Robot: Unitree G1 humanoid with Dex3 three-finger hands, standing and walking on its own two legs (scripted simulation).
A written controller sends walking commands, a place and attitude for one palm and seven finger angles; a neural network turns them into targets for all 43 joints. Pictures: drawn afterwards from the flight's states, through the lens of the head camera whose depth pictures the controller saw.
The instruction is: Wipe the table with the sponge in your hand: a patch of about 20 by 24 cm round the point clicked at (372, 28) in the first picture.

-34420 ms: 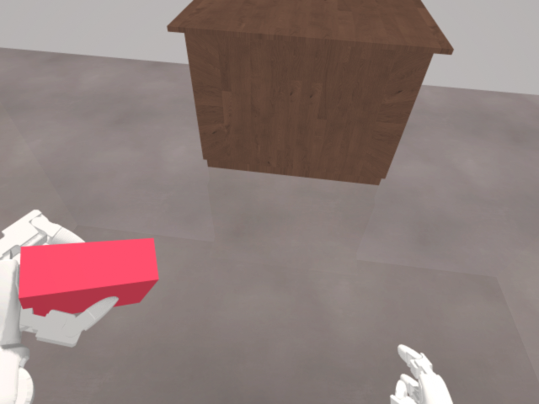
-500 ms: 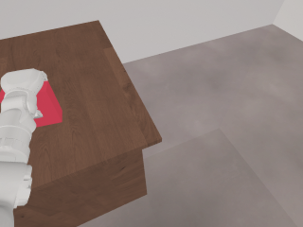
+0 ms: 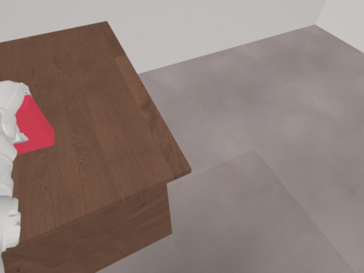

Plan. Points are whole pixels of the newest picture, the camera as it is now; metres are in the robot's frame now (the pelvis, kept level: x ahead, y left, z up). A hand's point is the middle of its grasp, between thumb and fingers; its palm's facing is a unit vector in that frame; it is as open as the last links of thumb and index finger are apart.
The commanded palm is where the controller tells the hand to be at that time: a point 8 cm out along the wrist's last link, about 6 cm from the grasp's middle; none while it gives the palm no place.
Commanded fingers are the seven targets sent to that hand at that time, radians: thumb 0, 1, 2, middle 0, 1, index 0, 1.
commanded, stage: slide back across to the first lane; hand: left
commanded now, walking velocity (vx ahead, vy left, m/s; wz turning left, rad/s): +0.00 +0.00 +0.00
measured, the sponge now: (21, 133) +0.40 +0.38 +0.07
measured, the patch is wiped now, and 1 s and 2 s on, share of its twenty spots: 1.00 1.00 1.00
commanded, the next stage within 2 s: wipe back along the first lane in 0.36 s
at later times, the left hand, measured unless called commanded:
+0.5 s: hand out of the picture +0.38 +0.43 +0.11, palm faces -0.09 +0.00 -1.00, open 9.3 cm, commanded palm +0.36 +0.42 +0.16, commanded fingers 0.00 0.10 1.30 -1.20 -1.60 -1.20 -1.60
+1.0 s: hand out of the picture +0.34 +0.41 +0.11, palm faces -0.04 +0.01 -1.00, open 9.3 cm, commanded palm +0.31 +0.40 +0.14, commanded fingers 0.00 0.10 1.30 -1.20 -1.60 -1.20 -1.60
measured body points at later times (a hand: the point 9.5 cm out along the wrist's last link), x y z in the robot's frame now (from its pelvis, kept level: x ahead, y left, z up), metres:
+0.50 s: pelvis +0.00 +0.01 +0.00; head +0.06 +0.02 +0.45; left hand +0.38 +0.43 +0.16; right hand +0.10 -0.26 -0.12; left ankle -0.02 +0.09 -0.73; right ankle -0.02 -0.12 -0.73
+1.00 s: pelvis -0.01 +0.01 +0.00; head +0.02 +0.01 +0.45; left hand +0.33 +0.40 +0.16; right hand +0.12 -0.25 -0.12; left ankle -0.02 +0.09 -0.73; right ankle -0.02 -0.12 -0.73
